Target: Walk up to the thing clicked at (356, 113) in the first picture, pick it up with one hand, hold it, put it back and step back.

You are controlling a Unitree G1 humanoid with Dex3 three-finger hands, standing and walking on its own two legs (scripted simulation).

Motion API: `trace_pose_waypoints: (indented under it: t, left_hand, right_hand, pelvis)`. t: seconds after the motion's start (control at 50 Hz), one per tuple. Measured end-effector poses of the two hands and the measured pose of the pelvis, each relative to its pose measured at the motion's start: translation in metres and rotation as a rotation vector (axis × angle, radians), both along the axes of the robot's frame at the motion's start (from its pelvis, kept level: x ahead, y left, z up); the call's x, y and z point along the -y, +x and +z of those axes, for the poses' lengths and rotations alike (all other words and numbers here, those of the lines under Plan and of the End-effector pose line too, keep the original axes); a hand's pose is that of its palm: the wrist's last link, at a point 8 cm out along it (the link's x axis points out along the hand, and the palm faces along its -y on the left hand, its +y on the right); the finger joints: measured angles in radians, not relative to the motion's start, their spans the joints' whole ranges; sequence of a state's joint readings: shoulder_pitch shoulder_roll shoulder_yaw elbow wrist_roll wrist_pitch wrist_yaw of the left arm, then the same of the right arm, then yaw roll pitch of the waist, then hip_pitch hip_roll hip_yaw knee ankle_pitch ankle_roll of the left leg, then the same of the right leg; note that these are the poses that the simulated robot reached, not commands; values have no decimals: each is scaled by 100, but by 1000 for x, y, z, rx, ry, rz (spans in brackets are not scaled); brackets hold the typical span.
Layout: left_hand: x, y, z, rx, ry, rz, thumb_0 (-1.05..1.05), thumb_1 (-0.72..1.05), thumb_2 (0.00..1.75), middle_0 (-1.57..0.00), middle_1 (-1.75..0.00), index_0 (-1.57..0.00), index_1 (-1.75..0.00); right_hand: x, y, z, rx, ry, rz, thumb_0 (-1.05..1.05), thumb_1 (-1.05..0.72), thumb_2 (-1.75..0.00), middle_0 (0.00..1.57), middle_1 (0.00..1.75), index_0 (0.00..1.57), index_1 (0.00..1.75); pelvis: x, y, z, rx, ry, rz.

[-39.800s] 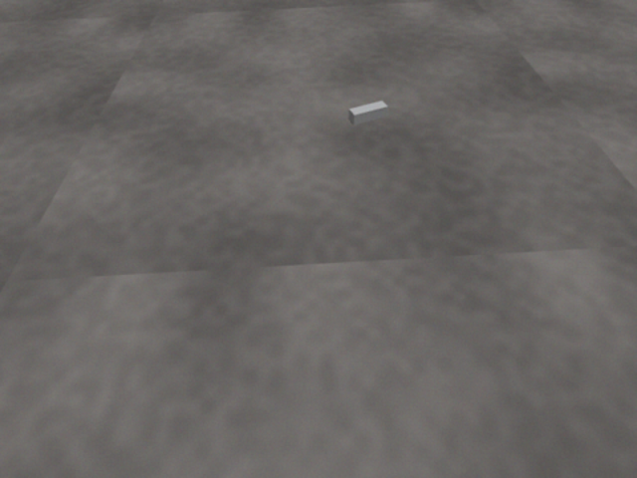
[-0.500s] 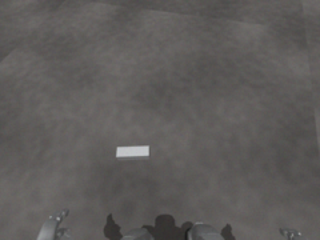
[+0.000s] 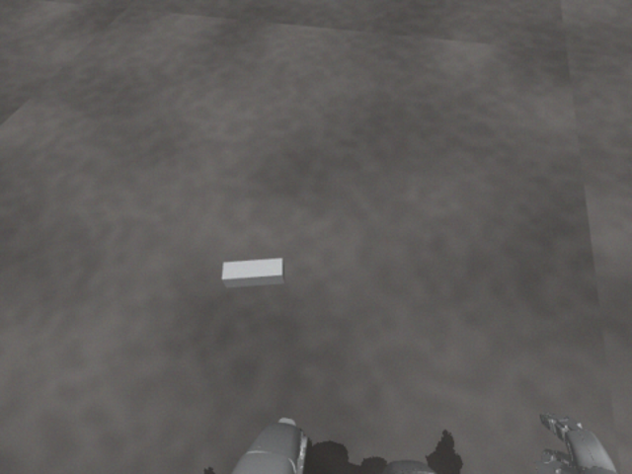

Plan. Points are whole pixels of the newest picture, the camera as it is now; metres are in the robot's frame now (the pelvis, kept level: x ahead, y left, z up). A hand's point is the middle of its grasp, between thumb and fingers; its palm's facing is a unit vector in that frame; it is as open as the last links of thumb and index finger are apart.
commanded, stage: step back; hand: left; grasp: from above
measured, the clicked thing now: (254, 273) +0.77 +0.30 -0.72
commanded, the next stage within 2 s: stand in 1.74 s
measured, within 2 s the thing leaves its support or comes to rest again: neither
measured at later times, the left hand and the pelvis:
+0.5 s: hand out of the picture -0.08 +0.26 -0.14, palm faces +0.03 -0.91 -0.41, open 7.4 cm; pelvis -0.17 -0.02 +0.00, yaw +1 degrees
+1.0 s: hand out of the picture -0.26 +0.26 -0.13, palm faces +0.12 -0.91 -0.41, open 7.4 cm; pelvis -0.28 -0.03 +0.01, yaw +7 degrees
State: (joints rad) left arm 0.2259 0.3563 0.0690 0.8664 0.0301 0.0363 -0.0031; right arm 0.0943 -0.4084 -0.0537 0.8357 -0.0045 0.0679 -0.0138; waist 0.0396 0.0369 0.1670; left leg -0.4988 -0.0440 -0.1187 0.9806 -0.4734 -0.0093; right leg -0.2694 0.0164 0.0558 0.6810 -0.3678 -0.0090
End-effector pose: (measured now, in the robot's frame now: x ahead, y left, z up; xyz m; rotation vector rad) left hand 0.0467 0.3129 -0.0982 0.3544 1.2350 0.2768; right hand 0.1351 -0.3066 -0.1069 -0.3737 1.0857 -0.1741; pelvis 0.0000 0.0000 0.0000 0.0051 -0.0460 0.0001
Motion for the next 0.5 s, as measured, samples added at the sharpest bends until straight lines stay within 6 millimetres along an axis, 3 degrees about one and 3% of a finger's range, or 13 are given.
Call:
trace_pose_waypoints:
  t: [0.14,0.26,0.36,0.5]
  left_hand:
    - [0,-23,12,63,33,-5,1,90,90,-21,-30,-20,-30]
    - [-14,-39,-2,156,23,-3,1,90,90,-21,-30,-20,-30]
    - [-9,-70,0,136,2,8,1,90,90,-20,-30,-20,-30]
    - [11,-135,-1,77,6,-17,1,90,90,-20,-30,-20,-30]
  right_hand:
    - [5,-68,-4,-89,-9,13,1,-91,-90,20,30,21,30]
    - [-5,-123,-10,-145,-33,45,1,-91,-90,20,30,21,30]
    - [-9,-157,4,-119,-19,45,1,-91,-90,20,30,21,30]
    - [11,-182,5,-26,-11,49,1,-90,-90,21,30,21,30]
  pelvis:
    - [1,-42,5,-19,21,46]
    - [-5,-90,-7,2,35,82]
    - [1,-123,3,2,-4,71]
    - [18,-173,0,-14,-6,20]
